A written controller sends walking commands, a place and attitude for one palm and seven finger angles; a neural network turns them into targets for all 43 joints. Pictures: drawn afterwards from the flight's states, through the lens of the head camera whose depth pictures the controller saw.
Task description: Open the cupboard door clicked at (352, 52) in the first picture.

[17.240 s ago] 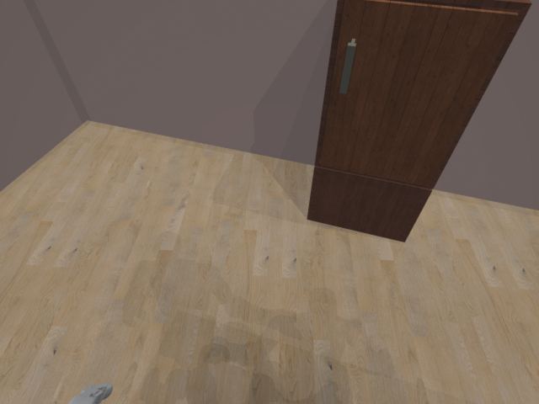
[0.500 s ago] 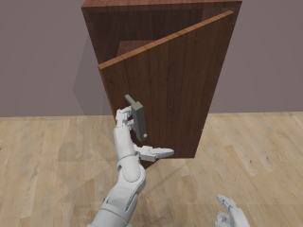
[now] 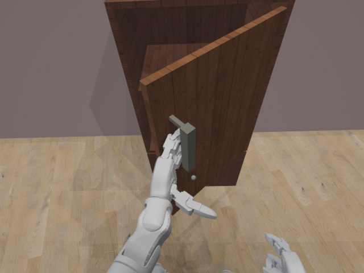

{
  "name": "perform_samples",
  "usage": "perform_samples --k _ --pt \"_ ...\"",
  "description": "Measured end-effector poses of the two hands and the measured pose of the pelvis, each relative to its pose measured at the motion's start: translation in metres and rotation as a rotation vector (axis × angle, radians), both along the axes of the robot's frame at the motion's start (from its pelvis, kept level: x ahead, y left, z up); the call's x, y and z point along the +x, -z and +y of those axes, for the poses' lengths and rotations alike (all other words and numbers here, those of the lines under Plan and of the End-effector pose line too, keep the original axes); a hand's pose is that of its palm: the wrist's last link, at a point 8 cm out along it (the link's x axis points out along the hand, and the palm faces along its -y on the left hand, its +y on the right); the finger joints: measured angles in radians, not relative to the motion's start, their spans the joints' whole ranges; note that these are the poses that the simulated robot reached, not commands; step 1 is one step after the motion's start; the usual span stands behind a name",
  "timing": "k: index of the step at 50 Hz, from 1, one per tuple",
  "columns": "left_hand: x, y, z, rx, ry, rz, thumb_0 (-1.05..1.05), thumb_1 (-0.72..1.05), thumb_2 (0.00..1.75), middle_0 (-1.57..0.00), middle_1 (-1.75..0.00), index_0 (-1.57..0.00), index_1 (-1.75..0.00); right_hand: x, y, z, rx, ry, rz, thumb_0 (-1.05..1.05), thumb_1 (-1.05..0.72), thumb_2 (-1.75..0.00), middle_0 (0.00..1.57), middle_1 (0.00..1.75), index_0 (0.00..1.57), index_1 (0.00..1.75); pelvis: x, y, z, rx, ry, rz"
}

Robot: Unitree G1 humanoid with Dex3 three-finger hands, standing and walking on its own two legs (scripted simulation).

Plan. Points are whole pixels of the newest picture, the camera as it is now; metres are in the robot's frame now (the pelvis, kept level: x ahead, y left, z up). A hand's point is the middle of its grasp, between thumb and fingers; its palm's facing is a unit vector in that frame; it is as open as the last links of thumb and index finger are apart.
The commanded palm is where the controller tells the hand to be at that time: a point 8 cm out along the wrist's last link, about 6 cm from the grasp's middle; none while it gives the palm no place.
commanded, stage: slide the hand sideways off the handle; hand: left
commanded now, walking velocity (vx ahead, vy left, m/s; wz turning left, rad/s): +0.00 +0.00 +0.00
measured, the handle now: (181, 144) +0.37 +0.02 +0.09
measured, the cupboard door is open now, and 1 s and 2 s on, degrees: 42 41 41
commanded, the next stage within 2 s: draw the hand back to the body in 0.94 s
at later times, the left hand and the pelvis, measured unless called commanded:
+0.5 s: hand (177, 186) +0.28 +0.02 +0.08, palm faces -0.05 -1.00 +0.02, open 16.1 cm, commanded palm +0.25 +0.09 +0.08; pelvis +0.01 +0.00 +0.01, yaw -2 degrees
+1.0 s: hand (145, 208) +0.23 +0.08 +0.08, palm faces -0.02 -1.00 +0.00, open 16.3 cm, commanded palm +0.21 +0.13 +0.08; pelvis +0.02 -0.01 -0.01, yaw +0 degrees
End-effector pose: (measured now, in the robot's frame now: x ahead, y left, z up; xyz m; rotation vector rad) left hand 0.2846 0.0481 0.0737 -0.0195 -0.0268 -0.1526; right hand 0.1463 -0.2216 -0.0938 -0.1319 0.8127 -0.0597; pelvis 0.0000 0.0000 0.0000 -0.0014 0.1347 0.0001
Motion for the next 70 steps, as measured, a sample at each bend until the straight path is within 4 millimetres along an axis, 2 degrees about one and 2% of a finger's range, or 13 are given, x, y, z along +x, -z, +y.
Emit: perform_samples --k 5,12,26,35,42,48,55,59,65,70 --pt "0.001 -0.002 -0.008 -0.008 -0.04 0.001 -0.01 -0.5 0.3 -0.16 -0.31 -0.15 -0.32 -0.009 -0.004 0.0 -0.007 0.019 0.008 0.01 -0.9 -0.89 0.2 0.3 0.2 0.3 -0.001 -0.002 0.002 0.011 0.022 0.001" --pt "-0.005 -0.003 0.0 0.018 -0.06 -0.014 -0.01 -0.5 0.3 -0.19 -0.32 -0.17 -0.31 -0.009 -0.008 0.001 -0.001 0.03 0.01 0.01 -0.9 -0.89 0.2 0.3 0.2 0.3 0.002 -0.003 0.002 0.013 0.037 -0.003" --pt "-0.029 -0.004 0.033 -0.001 -0.107 0.008 -0.01 -0.5 0.3 -0.2 -0.32 -0.2 -0.32 0.029 -0.022 0.001 -0.011 -0.007 -0.06 0.01 -0.9 -0.89 0.2 0.3 0.2 0.3 0.016 -0.006 -0.003 0.013 0.031 -0.006" --pt "-0.046 -0.004 0.055 0.007 -0.138 0.016 -0.01 -0.5 0.3 -0.19 -0.31 -0.18 -0.32 0.047 -0.023 0.0 -0.012 -0.026 -0.1 0.01 -0.9 -0.89 0.2 0.3 0.2 0.3 0.023 -0.002 -0.007 0.012 0.02 0.005" --pt "-0.061 -0.003 0.076 0.026 -0.164 0.024 -0.01 -0.5 0.3 -0.17 -0.3 -0.16 -0.3 0.048 -0.021 -0.002 -0.02 -0.037 -0.104 0.01 -0.9 -0.89 0.2 0.3 0.2 0.3 0.026 0.0 -0.009 0.011 0.011 0.016" --pt "-0.071 -0.001 0.086 0.023 -0.142 0.029 -0.01 -0.5 0.3 -0.16 -0.3 -0.15 -0.3 0.045 -0.017 -0.005 -0.032 -0.029 -0.112 0.01 -0.9 -0.89 0.2 0.3 0.2 0.3 0.024 0.004 -0.008 0.006 0.006 0.024" --pt "-0.068 -0.001 0.089 0.012 -0.12 0.001 -0.01 -0.5 0.3 -0.15 -0.3 -0.15 -0.3 0.038 -0.013 -0.005 -0.045 -0.016 -0.122 0.01 -0.9 -0.89 0.2 0.3 0.2 0.3 0.019 0.009 -0.004 0.0 0.005 0.032" --pt "-0.065 -0.012 0.096 0.038 -0.118 -0.019 -0.01 -0.5 0.3 -0.16 -0.3 -0.15 -0.3 0.034 -0.015 -0.002 -0.036 0.004 -0.125 0.01 -0.9 -0.89 0.2 0.3 0.2 0.3 0.019 0.007 -0.002 0.0 0.013 0.023" --pt "-0.073 -0.038 0.118 0.059 -0.159 -0.039 -0.01 -0.5 0.3 -0.16 -0.3 -0.15 -0.3 0.033 -0.026 0.006 -0.016 0.019 -0.154 0.01 -0.9 -0.89 0.2 0.3 0.2 0.3 0.024 -0.002 0.002 -0.003 0.018 -0.008" --pt "-0.081 -0.043 0.131 0.061 -0.165 -0.014 -0.01 -0.5 0.3 -0.16 -0.3 -0.15 -0.3 0.039 -0.037 0.009 -0.028 0.005 -0.19 0.01 -0.9 -0.89 0.2 0.3 0.2 0.3 0.024 -0.007 0.006 -0.009 0.013 -0.031"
